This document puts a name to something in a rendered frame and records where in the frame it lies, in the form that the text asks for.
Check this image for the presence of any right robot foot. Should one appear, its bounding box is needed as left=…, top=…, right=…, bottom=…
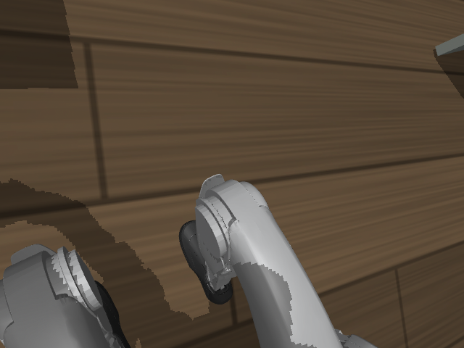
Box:
left=179, top=220, right=233, bottom=305

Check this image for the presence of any right robot hand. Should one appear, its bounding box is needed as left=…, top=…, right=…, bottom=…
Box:
left=335, top=329, right=378, bottom=348

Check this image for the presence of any left robot foot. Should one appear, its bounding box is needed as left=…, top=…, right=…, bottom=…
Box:
left=95, top=281, right=131, bottom=348

